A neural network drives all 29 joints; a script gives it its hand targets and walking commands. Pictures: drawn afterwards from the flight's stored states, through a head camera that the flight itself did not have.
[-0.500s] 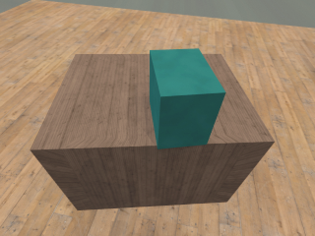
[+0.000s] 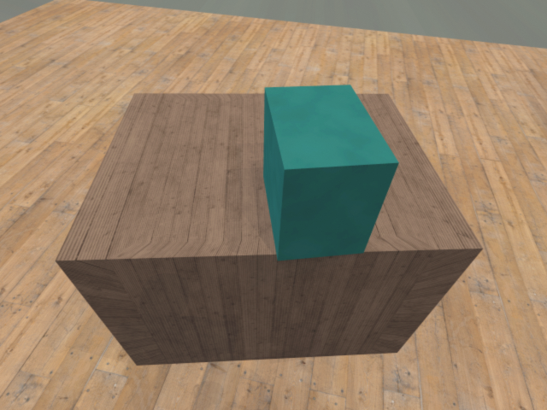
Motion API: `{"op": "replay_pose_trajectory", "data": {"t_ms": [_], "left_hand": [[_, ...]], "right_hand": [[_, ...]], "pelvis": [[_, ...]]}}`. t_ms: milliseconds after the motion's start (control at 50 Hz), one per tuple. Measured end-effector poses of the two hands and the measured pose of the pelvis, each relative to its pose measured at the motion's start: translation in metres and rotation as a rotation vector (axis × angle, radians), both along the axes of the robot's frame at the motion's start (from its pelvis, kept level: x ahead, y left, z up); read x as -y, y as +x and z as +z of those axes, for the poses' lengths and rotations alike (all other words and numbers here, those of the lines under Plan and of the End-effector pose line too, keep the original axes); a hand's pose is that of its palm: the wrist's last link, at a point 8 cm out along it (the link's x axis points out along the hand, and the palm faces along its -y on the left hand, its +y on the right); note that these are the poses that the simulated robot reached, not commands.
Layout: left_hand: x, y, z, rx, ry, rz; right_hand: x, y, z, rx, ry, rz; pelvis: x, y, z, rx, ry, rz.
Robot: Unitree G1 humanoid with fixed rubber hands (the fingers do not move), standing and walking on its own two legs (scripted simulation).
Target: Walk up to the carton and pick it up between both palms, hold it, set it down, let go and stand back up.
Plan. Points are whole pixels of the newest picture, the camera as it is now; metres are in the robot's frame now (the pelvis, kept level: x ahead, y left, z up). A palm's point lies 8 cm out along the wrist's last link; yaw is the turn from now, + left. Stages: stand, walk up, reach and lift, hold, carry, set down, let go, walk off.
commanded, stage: stand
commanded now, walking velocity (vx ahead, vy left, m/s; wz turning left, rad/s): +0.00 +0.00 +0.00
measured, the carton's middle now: (314, 171) +0.62 -0.09 +0.00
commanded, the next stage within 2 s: walk up in 0.20 s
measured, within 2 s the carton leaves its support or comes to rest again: neither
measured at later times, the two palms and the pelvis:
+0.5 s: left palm out of the picture -0.03 +0.20 -0.16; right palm out of the picture -0.04 -0.21 -0.15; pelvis +0.01 -0.01 +0.00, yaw -1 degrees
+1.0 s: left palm out of the picture +0.07 +0.13 -0.16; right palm out of the picture +0.17 -0.36 -0.15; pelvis +0.11 -0.11 -0.03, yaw +5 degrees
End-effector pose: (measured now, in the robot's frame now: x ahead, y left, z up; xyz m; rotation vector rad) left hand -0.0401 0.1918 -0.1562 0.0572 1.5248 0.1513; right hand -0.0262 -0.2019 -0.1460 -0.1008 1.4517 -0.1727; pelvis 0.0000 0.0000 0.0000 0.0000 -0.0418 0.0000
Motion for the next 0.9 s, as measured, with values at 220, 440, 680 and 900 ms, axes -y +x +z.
{"op": "replay_pose_trajectory", "data": {"t_ms": [220, 440, 680, 900], "left_hand": [[-0.009, -0.005, 0.002, -0.022, 0.022, -0.001], [-0.005, 0.003, -0.001, 0.004, 0.014, -0.019], [0.004, 0.104, 0.000, 0.194, 0.116, -0.139], [0.041, 0.122, -0.005, 0.265, 0.172, 0.015]], "right_hand": [[-0.001, -0.001, 0.000, -0.004, -0.001, -0.006], [0.003, -0.001, -0.001, 0.012, -0.006, -0.004], [0.059, -0.068, -0.004, -0.155, -0.041, -0.117], [0.145, 0.107, -0.024, 0.100, -0.071, 0.120]], "pelvis": [[0.000, 0.001, 0.000, -0.004, 0.003, 0.001], [0.001, 0.004, -0.002, -0.003, 0.008, 0.000], [0.053, 0.042, -0.018, 0.041, 0.058, -0.007], [0.103, 0.088, -0.033, 0.112, -0.020, 0.058]]}}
